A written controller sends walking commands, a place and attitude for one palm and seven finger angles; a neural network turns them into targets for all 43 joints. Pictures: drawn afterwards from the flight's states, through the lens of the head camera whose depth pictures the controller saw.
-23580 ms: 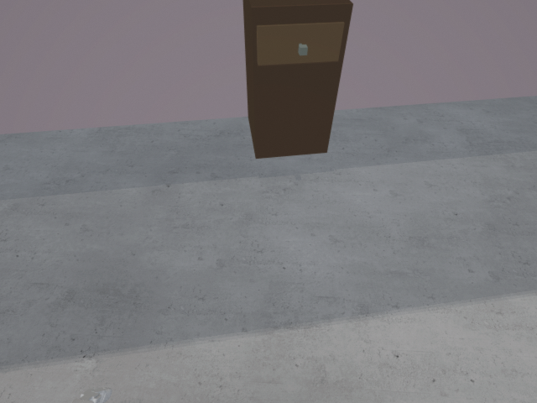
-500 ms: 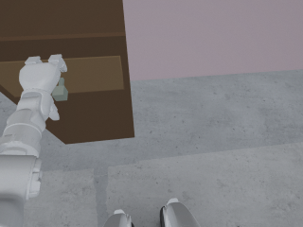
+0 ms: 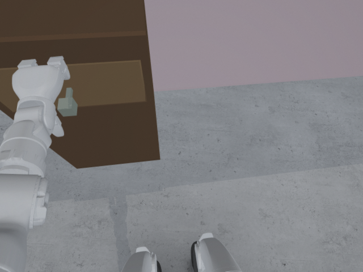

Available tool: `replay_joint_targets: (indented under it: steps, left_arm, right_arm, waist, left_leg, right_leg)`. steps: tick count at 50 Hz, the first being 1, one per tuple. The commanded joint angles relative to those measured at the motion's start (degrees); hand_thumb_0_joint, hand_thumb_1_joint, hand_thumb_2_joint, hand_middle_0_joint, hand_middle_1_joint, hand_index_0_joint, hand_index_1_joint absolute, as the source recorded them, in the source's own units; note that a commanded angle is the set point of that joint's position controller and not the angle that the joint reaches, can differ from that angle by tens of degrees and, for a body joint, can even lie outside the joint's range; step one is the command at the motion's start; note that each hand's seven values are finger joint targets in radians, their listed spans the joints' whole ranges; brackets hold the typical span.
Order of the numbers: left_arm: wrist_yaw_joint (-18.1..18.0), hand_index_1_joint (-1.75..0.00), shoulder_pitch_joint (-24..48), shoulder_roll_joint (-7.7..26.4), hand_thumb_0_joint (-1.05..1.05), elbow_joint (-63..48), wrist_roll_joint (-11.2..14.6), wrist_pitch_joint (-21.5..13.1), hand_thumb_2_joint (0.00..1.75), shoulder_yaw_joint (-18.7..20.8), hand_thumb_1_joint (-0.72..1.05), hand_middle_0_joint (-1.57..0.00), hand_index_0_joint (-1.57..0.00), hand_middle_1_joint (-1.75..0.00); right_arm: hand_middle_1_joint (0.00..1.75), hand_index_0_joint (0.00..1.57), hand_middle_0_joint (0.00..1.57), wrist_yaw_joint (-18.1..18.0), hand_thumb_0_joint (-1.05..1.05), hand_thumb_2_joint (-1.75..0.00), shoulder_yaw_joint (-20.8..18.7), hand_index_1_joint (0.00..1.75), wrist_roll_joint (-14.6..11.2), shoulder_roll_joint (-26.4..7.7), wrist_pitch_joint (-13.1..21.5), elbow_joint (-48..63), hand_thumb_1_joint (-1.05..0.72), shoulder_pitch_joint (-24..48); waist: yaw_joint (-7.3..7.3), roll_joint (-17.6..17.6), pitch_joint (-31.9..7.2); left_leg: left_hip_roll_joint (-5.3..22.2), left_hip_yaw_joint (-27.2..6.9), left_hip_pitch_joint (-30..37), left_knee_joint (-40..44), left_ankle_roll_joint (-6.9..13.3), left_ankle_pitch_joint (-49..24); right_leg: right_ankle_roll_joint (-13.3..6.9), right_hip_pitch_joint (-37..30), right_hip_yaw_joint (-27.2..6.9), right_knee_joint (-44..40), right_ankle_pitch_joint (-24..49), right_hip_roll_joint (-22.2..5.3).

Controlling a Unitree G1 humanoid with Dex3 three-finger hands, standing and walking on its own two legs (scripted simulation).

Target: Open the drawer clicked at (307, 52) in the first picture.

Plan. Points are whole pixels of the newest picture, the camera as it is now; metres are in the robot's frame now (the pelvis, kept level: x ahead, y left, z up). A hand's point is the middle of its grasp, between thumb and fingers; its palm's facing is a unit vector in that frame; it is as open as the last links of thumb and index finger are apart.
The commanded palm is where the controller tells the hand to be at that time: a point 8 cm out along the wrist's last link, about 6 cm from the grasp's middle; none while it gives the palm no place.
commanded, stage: re-aim the fingers above the handle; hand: left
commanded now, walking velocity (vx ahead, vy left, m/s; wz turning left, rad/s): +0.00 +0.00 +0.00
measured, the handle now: (68, 101) +0.55 +0.25 -0.06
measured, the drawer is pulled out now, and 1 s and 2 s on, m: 0.00 0.00 0.00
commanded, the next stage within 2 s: lower the fingers behind the handle in 0.88 s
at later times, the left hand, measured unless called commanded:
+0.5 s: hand (47, 102) +0.51 +0.27 +0.00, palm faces -0.07 +0.02 -1.00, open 13.6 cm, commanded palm +0.50 +0.26 +0.06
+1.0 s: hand (46, 103) +0.51 +0.27 +0.00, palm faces -0.06 -0.01 -1.00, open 13.7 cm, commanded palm +0.50 +0.26 +0.05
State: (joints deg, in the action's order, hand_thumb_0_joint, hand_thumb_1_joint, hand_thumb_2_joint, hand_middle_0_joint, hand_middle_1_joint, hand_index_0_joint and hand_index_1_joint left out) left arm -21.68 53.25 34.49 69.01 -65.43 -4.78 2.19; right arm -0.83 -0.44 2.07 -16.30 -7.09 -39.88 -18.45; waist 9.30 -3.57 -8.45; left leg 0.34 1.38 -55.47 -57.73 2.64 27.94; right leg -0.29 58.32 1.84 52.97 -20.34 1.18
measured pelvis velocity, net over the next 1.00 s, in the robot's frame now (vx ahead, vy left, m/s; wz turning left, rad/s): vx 0.00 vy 0.01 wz -0.01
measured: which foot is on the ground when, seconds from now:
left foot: down 0.00-1.00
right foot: down 0.00-1.00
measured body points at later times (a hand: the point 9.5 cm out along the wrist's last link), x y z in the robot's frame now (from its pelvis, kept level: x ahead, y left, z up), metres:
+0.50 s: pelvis -0.01 +0.00 +0.00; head +0.14 +0.01 +0.42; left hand +0.51 +0.26 +0.06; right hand -0.01 -0.27 -0.13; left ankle -0.02 +0.09 -0.67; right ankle +0.03 -0.12 -0.67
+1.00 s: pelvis +0.00 +0.01 -0.01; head +0.15 +0.01 +0.42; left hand +0.51 +0.27 +0.05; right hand -0.01 -0.27 -0.13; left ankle -0.02 +0.09 -0.67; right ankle +0.03 -0.12 -0.67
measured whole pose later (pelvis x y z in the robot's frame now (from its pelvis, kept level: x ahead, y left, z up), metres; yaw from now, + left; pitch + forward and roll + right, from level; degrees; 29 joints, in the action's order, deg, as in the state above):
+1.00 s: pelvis +0.00 +0.01 -0.01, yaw +0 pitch +27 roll -3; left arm -20.2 50.5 35.9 64.4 -64.4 -7.6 4.0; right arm -0.5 -1.8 2.5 -15.8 -6.4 -40.8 -19.7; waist 8.3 -3.6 -8.5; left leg 0.5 1.0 -58.2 -59.9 3.0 28.9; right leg 0.2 60.5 2.1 54.2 -20.8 1.3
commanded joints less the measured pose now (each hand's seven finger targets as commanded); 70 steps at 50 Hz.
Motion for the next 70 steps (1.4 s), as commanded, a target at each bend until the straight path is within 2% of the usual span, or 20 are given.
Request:
replay_joint_targets:
  steps: [1,3,6,9,13,18,23,27,28,33,36,38,42,47,53,56,58,60,65,70]
  left_arm:
    - [1.32,-1.2,22.43,19.43,0.0,-9.47,2.3,1.97,0.3,2.65,-0.5,-0.3,-0.3,-1.2]
    - [3.74,-1.2,23.64,19.5,0.0,-12.37,3.17,-1.1,0.3,2.55,-0.5,-0.3,-0.3,-1.2]
    - [5.93,-1.2,27.19,14.05,0.0,-18.36,3.54,-7.04,0.3,-0.95,-0.5,-0.3,-0.3,-1.2]
    - [5.02,-1.2,25.73,14.01,0.0,-19.51,3.59,-10.27,0.3,0.55,-0.5,-0.3,-0.3,-1.2]
    - [-0.02,-1.2,24.07,17.85,0.0,-14.51,2.34,-8.37,0.3,4.79,-0.5,-0.3,-0.3,-1.2]
    - [-3.64,-1.2,20.51,20.76,0.0,-9.46,0.88,-0.38,0.3,6.12,-0.5,-0.3,-0.3,-1.2]
    - [-1.8,-1.2,23.75,23.51,0.0,-8.73,1.02,3.97,0.3,5.11,-0.5,-0.3,-0.3,-1.2]
    - [3.58,-1.2,24.94,18.67,0.0,-16.09,2.96,-1.03,0.3,2.17,-0.5,-0.3,-0.3,-1.2]
    - [4.71,-1.2,25.05,15.07,0.0,-17.07,3.51,-2.65,0.3,-0.03,-0.5,-0.3,-0.3,-1.2]
    - [5.53,-1.2,21.35,12.18,0.0,-14.2,4.09,-7.79,0.3,-0.28,-0.5,-0.3,-0.3,-1.2]
    - [2.69,-1.2,20.5,17.96,0.0,-12.22,3.03,-7.8,0.3,4.57,-0.5,-0.3,-0.3,-1.2]
    - [0.56,-1.2,20.26,18.5,0.0,-10.56,2.03,-6.65,0.3,4.66,-0.5,-0.3,-0.3,-1.2]
    - [-2.09,-1.2,20.05,20.6,0.0,-11.37,0.78,-3.86,0.3,5.94,-0.5,-0.3,-0.3,-1.2]
    - [-1.1,-1.2,21.85,21.35,0.0,-17.48,1.64,-2.76,0.3,6.59,-0.5,-0.3,-0.3,-1.2]
    - [1.81,-1.2,21.95,15.37,0.0,-13.42,2.75,-2.71,0.3,1.62,-0.5,-0.3,-0.3,-1.2]
    - [2.86,-1.2,20.27,14.62,0.0,-14.23,2.52,-5.14,0.3,1.73,-0.5,-0.3,-0.3,-1.2]
    - [2.81,-1.2,19.77,11.78,0.0,-12.32,2.33,-6.18,0.3,-0.22,-0.5,-0.3,-0.3,-1.2]
    - [2.34,-1.2,18.28,14.73,0.0,-10.55,2.07,-6.69,0.3,2.1,-0.5,-0.3,-0.3,-1.2]
    - [-0.98,-1.2,18.13,20.37,0.0,-15.23,0.87,-7.73,0.3,7.13,-0.5,-0.3,-0.3,-1.2]
    - [-4.02,-1.2,17.63,19.23,0.0,-16.75,0.73,-6.0,0.3,7.44,-0.5,-0.3,-0.3,-1.2]
  right_arm:
    - [0.3,0.2,0.2,-1.4,0.0,-0.9,-3.58,0.3,-0.51,-10.41,0.5,2.38,-0.9,-12.09]
    - [0.3,0.2,0.2,-2.12,0.0,-0.9,-3.91,0.3,-0.64,-10.3,1.21,1.98,-0.9,-12.77]
    - [0.3,0.2,0.2,-3.02,0.0,-0.9,-4.94,0.3,-0.46,-9.17,2.72,1.38,-0.9,-13.65]
    - [0.3,0.2,0.2,-3.12,0.0,-0.9,-5.19,0.3,-0.04,-9.01,3.38,0.01,-0.9,-13.71]
    - [0.3,0.2,0.2,-1.97,0.0,-0.9,-4.62,0.3,0.65,-9.59,2.9,-1.39,-0.9,-13.23]
    - [0.3,0.2,0.2,-0.12,0.0,-0.9,-3.73,0.3,0.75,-10.51,1.32,0.26,-0.9,-12.73]
    - [0.3,0.2,0.2,-0.59,0.0,-0.9,-3.2,0.3,-0.2,-11.08,0.02,1.23,-0.9,-12.54]
    - [0.3,0.2,0.2,-1.8,0.0,-0.9,-4.36,0.3,-0.53,-10.21,1.38,1.61,-0.9,-13.51]
    - [0.3,0.2,0.2,-2.06,0.0,-0.9,-4.74,0.3,-0.55,-9.68,1.92,1.3,-0.9,-13.67]
    - [0.3,0.2,0.2,-2.57,0.0,-0.9,-4.75,0.3,-0.3,-9.08,2.63,-0.53,-0.9,-13.56]
    - [0.3,0.2,0.2,-2.04,0.0,-0.9,-4.12,0.3,0.17,-9.73,2.19,-0.52,-0.9,-12.64]
    - [0.3,0.2,0.2,-1.58,0.0,-0.9,-3.87,0.3,0.29,-9.65,2.1,0.12,-0.9,-12.45]
    - [0.3,0.2,0.2,-0.67,0.0,-0.9,-4.05,0.3,0.75,-10.2,1.69,0.97,-0.9,-12.61]
    - [0.3,0.2,0.2,-0.56,0.0,-0.9,-5.03,0.3,0.56,-10.48,1.3,0.63,-0.9,-14.05]
    - [0.3,0.2,0.2,-1.36,0.0,-0.9,-4.79,0.3,-0.02,-10.07,1.41,-0.63,-0.9,-13.63]
    - [0.3,0.2,0.2,-1.6,0.0,-0.9,-4.76,0.3,0.26,-9.63,1.55,-0.53,-0.9,-13.25]
    - [0.3,0.2,0.2,-1.55,0.0,-0.9,-4.79,0.3,0.3,-9.23,1.85,-0.74,-0.9,-12.99]
    - [0.3,0.2,0.2,-1.45,0.0,-0.9,-4.35,0.3,0.56,-9.61,1.85,-0.47,-0.9,-12.73]
    - [0.3,0.2,0.2,-0.91,0.0,-0.9,-4.38,0.3,1.43,-9.75,1.72,0.49,-0.9,-12.09]
    - [0.3,0.2,0.2,0.1,0.0,-0.9,-4.85,0.3,1.58,-10.11,1.6,0.22,-0.9,-12.28]
  waist:
    - [0.28,0.16,-28.05]
    - [1.01,-0.31,-29.5]
    - [2.81,-3.16,-31.46]
    - [1.83,-6.29,-29.87]
    - [0.41,-8.12,-25.85]
    - [-1.65,-5.82,-27.35]
    - [-0.39,-1.66,-28.33]
    - [0.51,-5.36,-34.56]
    - [1.64,-4.91,-33.76]
    - [1.62,-3.22,-23.2]
    - [-0.3,-3.38,-20.73]
    - [-0.43,-4.05,-21.15]
    - [-1.17,-5.23,-27.53]
    - [-1.31,-7.2,-37.85]
    - [1.32,-2.9,-26.97]
    - [0.44,-4.5,-27.05]
    - [1.47,-4.63,-23.66]
    - [0.63,-3.08,-22.19]
    - [-1.88,-7.19,-30.37]
    - [-1.72,-7.0,-33.32]
  left_leg:
    - [-1.7,-1.94,12.42,6.66,0.29,-22.4]
    - [-1.42,-2.28,13.77,6.12,0.58,-22.13]
    - [-0.91,-3.6,18.84,4.84,0.33,-23.94]
    - [-0.49,-4.8,20.77,3.9,-0.58,-25.52]
    - [-0.44,-5.15,17.7,3.12,-1.51,-27.19]
    - [-1.2,-3.55,14.31,3.89,-1.11,-28.15]
    - [-1.61,-2.73,12.22,6.12,-0.07,-23.0]
    - [-0.79,-3.87,21.14,6.33,-0.23,-26.41]
    - [-0.51,-4.18,22.56,5.97,-0.18,-27.17]
    - [-0.41,-4.41,18.18,5.69,-0.37,-23.65]
    - [-0.78,-4.04,13.7,5.46,-0.37,-21.94]
    - [-1.1,-3.74,11.93,4.69,-0.39,-22.23]
    - [-1.0,-3.63,14.25,3.44,-0.78,-27.63]
    - [-0.31,-4.46,22.7,2.98,-1.41,-36.48]
    - [-0.28,-4.2,18.53,4.81,-0.43,-27.55]
    - [-0.23,-4.52,19.5,4.45,-0.72,-29.56]
    - [-0.08,-4.62,17.92,3.48,-0.82,-27.99]
    - [-0.39,-4.32,14.13,2.92,-0.59,-25.49]
    - [-0.47,-4.3,14.42,0.15,-1.14,-31.27]
    - [0.22,-5.09,16.03,-1.64,-1.66,-34.73]
  right_leg:
    - [-0.8,-22.69,-0.98,-5.39,17.53,1.7]
    - [-0.61,-22.51,-1.39,-5.53,17.47,1.63]
    - [-0.88,-17.34,-1.14,-5.22,15.89,1.72]
    - [-1.41,-11.57,-0.26,-4.03,12.96,2.03]
    - [-1.94,-7.4,0.75,-2.25,11.38,2.23]
    - [-1.81,-14.01,1.05,-1.95,15.27,2.45]
    - [-1.08,-20.31,-0.06,-4.16,15.87,2.13]
    - [-0.96,-19.92,-0.28,-5.46,16.59,2.02]
    - [-0.92,-18.35,-0.22,-5.96,16.43,2.16]
    - [-1.46,-12.19,0.19,-5.88,11.79,2.25]
    - [-1.98,-11.58,0.23,-4.48,10.42,2.23]
    - [-2.04,-11.31,0.39,-3.38,10.99,2.22]
    - [-1.76,-13.62,0.57,-1.65,15.31,2.41]
    - [-1.19,-17.26,0.47,-1.92,20.7,2.35]
    - [-1.02,-14.41,0.4,-4.76,15.63,2.32]
    - [-1.54,-13.09,0.44,-3.98,15.55,2.4]
    - [-1.6,-9.49,0.73,-3.43,13.7,2.45]
    - [-1.73,-9.62,0.61,-2.41,12.7,2.43]
    - [-1.92,-10.8,0.4,1.61,16.86,2.29]
    - [-1.56,-9.49,0.91,3.15,17.75,2.33]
